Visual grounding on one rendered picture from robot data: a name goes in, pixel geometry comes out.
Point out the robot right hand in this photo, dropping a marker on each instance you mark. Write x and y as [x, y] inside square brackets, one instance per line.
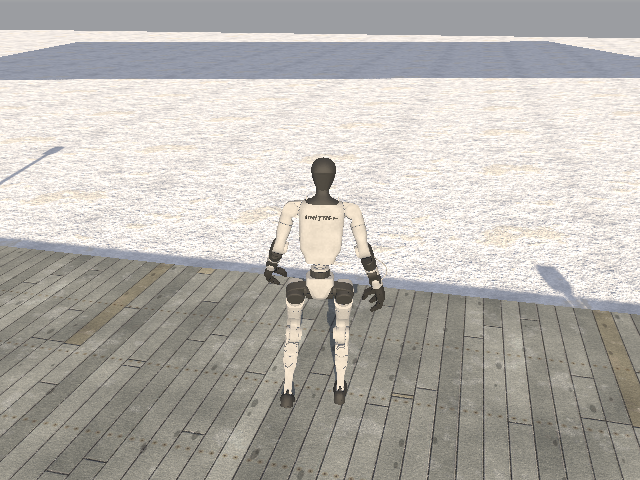
[379, 295]

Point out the left robot upper arm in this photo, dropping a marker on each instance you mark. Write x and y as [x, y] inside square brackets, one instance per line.
[290, 209]

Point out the robot right thigh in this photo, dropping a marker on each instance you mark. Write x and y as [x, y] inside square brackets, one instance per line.
[343, 293]

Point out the right robot upper arm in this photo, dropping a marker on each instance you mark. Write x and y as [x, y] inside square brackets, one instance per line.
[353, 212]

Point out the robot right foot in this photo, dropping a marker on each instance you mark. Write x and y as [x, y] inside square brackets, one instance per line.
[339, 396]

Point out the left robot forearm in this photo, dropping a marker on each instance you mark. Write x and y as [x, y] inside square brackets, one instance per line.
[273, 258]

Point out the robot left hand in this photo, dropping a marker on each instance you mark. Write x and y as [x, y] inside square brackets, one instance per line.
[270, 278]

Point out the right robot forearm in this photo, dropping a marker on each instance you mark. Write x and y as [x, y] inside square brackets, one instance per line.
[371, 269]

